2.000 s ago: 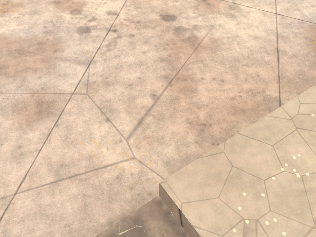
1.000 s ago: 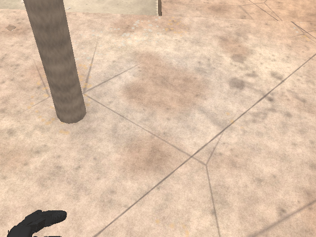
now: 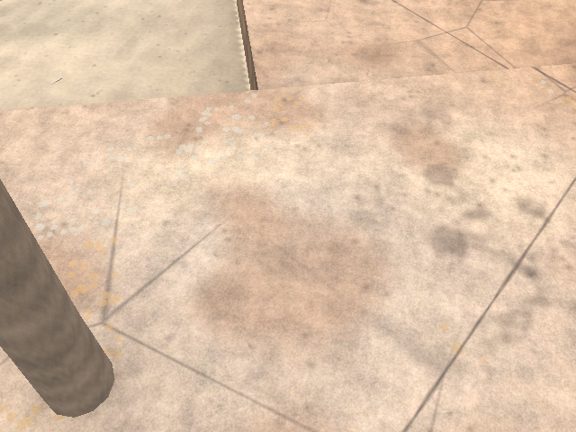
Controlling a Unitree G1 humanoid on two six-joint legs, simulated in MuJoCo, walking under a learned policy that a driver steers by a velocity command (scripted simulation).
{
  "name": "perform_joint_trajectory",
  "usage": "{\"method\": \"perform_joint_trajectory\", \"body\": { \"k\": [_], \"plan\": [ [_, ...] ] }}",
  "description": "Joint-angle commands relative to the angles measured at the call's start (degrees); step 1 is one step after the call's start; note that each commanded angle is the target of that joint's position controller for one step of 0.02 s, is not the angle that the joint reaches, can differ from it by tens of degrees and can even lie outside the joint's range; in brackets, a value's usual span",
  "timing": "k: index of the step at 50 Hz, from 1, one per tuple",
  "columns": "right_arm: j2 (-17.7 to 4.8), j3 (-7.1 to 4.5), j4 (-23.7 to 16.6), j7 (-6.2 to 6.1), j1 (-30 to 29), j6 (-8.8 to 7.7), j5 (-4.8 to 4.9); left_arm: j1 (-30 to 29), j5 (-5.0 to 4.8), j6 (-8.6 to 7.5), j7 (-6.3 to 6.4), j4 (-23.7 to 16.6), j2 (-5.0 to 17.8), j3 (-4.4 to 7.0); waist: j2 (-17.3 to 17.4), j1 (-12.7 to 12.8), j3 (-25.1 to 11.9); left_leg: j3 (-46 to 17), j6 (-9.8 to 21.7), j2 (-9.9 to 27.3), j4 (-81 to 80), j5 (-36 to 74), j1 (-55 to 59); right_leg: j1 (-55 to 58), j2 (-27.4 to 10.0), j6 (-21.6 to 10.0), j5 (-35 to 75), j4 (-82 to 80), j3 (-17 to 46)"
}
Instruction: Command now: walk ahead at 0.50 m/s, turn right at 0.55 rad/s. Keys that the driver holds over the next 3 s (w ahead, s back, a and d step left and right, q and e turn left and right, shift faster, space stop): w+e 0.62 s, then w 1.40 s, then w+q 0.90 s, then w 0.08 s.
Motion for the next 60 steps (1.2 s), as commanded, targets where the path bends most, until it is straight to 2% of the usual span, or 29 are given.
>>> {"method": "perform_joint_trajectory", "body": {
  "k": [1,5,7,8,9,10,11,13,17,21,26,30,31,32,33,34,35,37,39,42,46,51,53,55,56,57,58,59,60],
  "plan": [
    [-8.8,-2.01,-3.2,-0.11,-3.1,-0.97,1.82,-3.5,-0.24,0.02,-0.79,-5.0,1.2,-0.27,7.4,1.5,2.6,-3.8,8.2,16.7,-4.0,13.7,-2.1,2.4,-0.2,-1.4,0.2,-4.3,-1.3],
    [-11.9,-2.85,-1.9,-0.39,-2.3,0.28,1.95,-2.3,0.33,-0.02,-1.73,-6.5,4.1,1.02,7.8,3.7,0.3,-0.3,6.1,17.8,7.6,33.5,3.2,9.0,4.1,-5.6,-11.9,-7.1,-7.2],
    [-11.0,-2.16,-2.2,-1.21,-0.9,1.36,1.05,14.7,-0.55,-0.08,-1.00,-1.9,10.3,4.69,3.6,11.9,-9.2,3.3,2.5,12.9,33.0,38.0,-8.0,36.0,8.6,-9.4,-9.2,-11.4,-6.6],
    [-4.3,0.10,-5.3,-1.00,2.8,0.59,-1.07,17.1,-1.41,0.01,-0.04,-1.8,18.2,6.39,-12.6,8.5,-12.5,2.8,-2.2,4.7,55.6,-0.8,-33.1,53.9,-6.7,-18.8,-15.8,-15.9,23.0],
    [-4.4,0.91,-6.1,-0.49,0.8,-1.66,0.00,16.9,-0.92,-1.02,-0.28,-4.5,17.0,5.26,-10.8,9.0,-22.1,-12.1,-2.2,-1.4,64.9,-21.3,-42.1,59.8,-13.5,-24.5,-24.7,-27.1,47.4],
    [-9.3,-0.37,-8.3,0.23,-7.2,-2.96,2.89,16.8,-0.37,-1.59,-0.46,-3.7,11.8,3.73,-4.5,11.9,-16.0,-14.7,-1.0,1.6,66.1,-16.7,-48.2,57.7,-12.5,-21.1,-20.5,-28.8,38.9],
    [-8.6,-0.04,-8.7,0.32,-9.0,-3.70,2.93,15.0,-0.31,-1.98,-0.25,-3.3,10.1,3.18,-3.3,10.4,-11.1,-14.2,0.2,3.9,62.2,-12.0,-48.4,51.5,-10.1,-19.3,-15.5,-27.7,31.2],
    [-8.6,-0.57,-7.5,-0.33,-8.2,-3.51,0.51,8.4,0.12,-1.79,0.35,-4.8,6.4,1.91,-0.5,5.8,-6.2,-14.5,-0.1,7.4,53.3,-5.9,-40.3,38.1,-5.8,-16.4,-3.9,-28.1,20.9],
    [-6.0,-0.17,-7.8,0.01,-8.5,-1.41,-0.19,7.5,0.19,-2.16,1.53,-5.4,7.1,2.08,0.3,3.6,-4.5,-13.1,-2.8,6.2,44.1,0.3,-34.9,28.8,-3.0,-16.9,5.6,-31.2,15.1],
    [-3.5,1.14,-10.0,0.57,-17.2,-1.42,0.06,10.5,-0.40,-1.72,2.64,-4.1,7.9,2.43,-1.2,6.7,-1.7,-12.9,-4.2,3.1,26.3,14.4,-32.0,25.5,0.2,-13.8,-0.2,-31.1,11.7],
    [-5.9,0.73,-11.7,1.78,-22.2,-2.36,1.19,14.4,-0.90,-1.15,3.05,-2.3,7.9,2.56,-2.1,8.0,-0.5,-15.0,-2.9,1.0,16.4,17.1,-27.1,28.3,-1.9,-12.2,-7.1,-27.5,17.7],
    [-8.7,-0.85,-9.5,1.52,-13.2,-3.30,0.87,13.0,-0.44,-0.47,3.09,-2.8,6.2,2.27,-3.7,2.8,-3.5,-13.7,1.0,0.9,12.2,10.3,-14.4,29.8,-0.1,-9.3,-3.5,-17.4,20.5],
    [-10.8,-1.62,-8.7,1.08,-6.1,-3.52,-0.06,12.9,0.11,-0.57,2.81,-3.6,3.1,1.11,-0.1,-0.4,-10.0,-19.0,4.0,7.2,13.2,8.3,-1.7,25.3,3.2,-7.3,-6.3,-4.9,16.9],
    [-15.9,-2.83,-7.2,0.93,0.7,-2.96,-1.11,19.7,-0.94,-1.03,2.91,-4.9,-0.5,-0.04,14.9,0.8,-18.6,-41.3,12.4,19.9,9.8,-3.4,18.0,7.6,11.4,-2.9,-23.0,14.5,8.4],
    [-13.1,-2.31,-6.1,1.63,2.3,-2.57,0.31,21.5,-1.57,-1.34,3.02,-4.6,2.6,0.06,20.7,1.0,-18.2,-56.8,15.0,24.1,4.0,-18.5,19.5,-2.7,9.6,-1.9,-33.9,25.0,7.8],
    [-8.9,-1.13,-6.5,1.69,-0.4,-2.43,0.88,17.7,-1.63,-1.27,2.96,-3.9,6.7,1.12,13.7,0.1,-10.3,-50.8,13.0,21.8,2.3,-21.9,12.8,-5.5,7.1,-1.6,-29.1,28.7,8.8],
    [-7.2,-0.50,-6.8,1.66,-3.1,-1.99,0.55,13.5,-0.97,-1.05,2.97,-4.5,7.1,1.22,9.3,0.5,-5.7,-42.7,11.3,19.4,2.3,-16.2,6.4,-4.7,5.3,-1.4,-25.1,28.8,6.4],
    [-5.0,0.47,-6.1,1.59,-6.1,-1.80,-0.16,9.7,-0.05,-1.23,2.58,-5.6,5.7,1.31,8.3,2.4,-1.0,-32.8,10.9,15.3,0.1,-4.0,-3.3,-1.6,2.3,-1.5,-20.0,23.1,5.7],
    [-4.7,0.62,-5.3,1.56,-6.2,-2.09,0.05,10.4,-0.32,-1.14,2.10,-5.4,3.5,0.87,9.6,3.6,-1.3,-27.8,11.3,13.4,-1.9,2.0,-6.3,1.7,1.4,-1.4,-18.5,19.0,4.0],
    [-8.1,-0.26,-3.8,1.18,-5.3,-2.16,0.58,6.8,-0.10,-1.42,1.94,-6.8,2.3,0.29,7.8,3.6,-0.6,-24.3,12.9,14.4,-4.2,8.5,-7.1,0.6,0.4,-0.5,-13.7,10.5,2.5],
    [-9.0,-0.18,-2.0,0.96,-2.9,-1.50,1.60,0.0,0.47,-2.25,1.03,-8.0,0.1,-0.98,7.6,1.0,0.2,-16.5,11.6,11.7,-4.9,13.1,-6.7,3.9,0.8,0.1,-2.1,-3.7,-0.7],
    [-10.8,-0.31,0.9,1.04,2.2,-0.18,2.18,-7.1,-0.42,-2.77,-0.06,-10.4,1.3,-0.90,7.8,-0.8,1.7,-15.9,10.4,14.2,-2.7,15.3,-2.4,7.0,2.7,-1.1,-1.3,-12.2,-2.3],
    [-11.7,-0.52,1.7,0.82,2.3,0.53,2.37,-6.4,-0.37,-2.95,-0.36,-10.6,2.5,-0.49,8.4,0.7,1.4,-15.9,9.4,15.5,0.0,20.1,0.2,9.6,3.5,-2.7,-4.6,-14.6,-2.8],
    [-11.5,-0.23,1.8,0.50,1.3,1.04,2.50,3.9,0.23,-2.91,0.04,-7.5,5.6,1.35,7.5,6.8,-4.8,-12.1,7.1,12.5,12.4,35.3,-1.4,25.8,6.3,-5.4,-4.1,-18.2,-5.3],
    [-9.3,0.79,0.9,0.36,0.9,0.88,1.60,13.4,0.55,-2.66,0.66,-5.3,8.8,2.65,5.3,11.1,-11.8,-9.8,5.0,9.9,25.5,29.8,-9.5,41.1,1.4,-8.0,-3.2,-16.2,-0.3],
    [-3.5,2.82,-1.3,0.63,5.4,-0.19,0.56,19.4,1.34,-2.13,1.16,-4.5,15.1,3.99,-8.3,10.4,-20.0,-6.5,0.6,1.4,48.3,5.0,-32.4,62.2,-13.8,-16.6,-9.6,-18.0,24.4],
    [-5.3,2.56,-0.5,0.86,4.8,-1.35,1.11,20.7,0.60,-1.96,1.00,-4.0,11.5,3.00,-10.4,11.1,-23.2,-14.3,0.6,-0.4,57.1,-19.3,-40.1,62.6,-16.9,-19.1,-16.2,-25.5,38.2],
    [-9.6,1.21,-1.8,1.28,0.4,-1.88,2.66,16.8,0.40,-2.15,0.81,-4.1,8.7,1.81,-6.5,10.5,-14.1,-15.1,1.4,3.1,60.3,-16.5,-44.9,55.7,-14.9,-16.6,-18.7,-26.7,31.0],
    [-9.4,1.27,-2.5,1.31,-2.8,-1.98,2.86,13.1,0.38,-2.24,0.72,-4.6,7.0,1.23,-3.9,9.0,-8.8,-13.6,1.7,5.5,58.4,-11.4,-44.5,48.0,-12.2,-15.0,-16.1,-27.9,23.6]
  ]
}}
Next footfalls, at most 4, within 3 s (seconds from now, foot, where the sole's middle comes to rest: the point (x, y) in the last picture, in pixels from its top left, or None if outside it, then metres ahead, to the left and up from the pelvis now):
0.14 right None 0.23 -0.15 -0.78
0.62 left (287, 402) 0.55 -0.01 -0.78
1.12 right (424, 346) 0.66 -0.36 -0.78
1.64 left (370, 228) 1.04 -0.30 -0.78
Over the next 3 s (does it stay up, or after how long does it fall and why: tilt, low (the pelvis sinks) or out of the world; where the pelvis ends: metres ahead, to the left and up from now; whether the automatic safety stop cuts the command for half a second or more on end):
stays up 1.52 -0.55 0.00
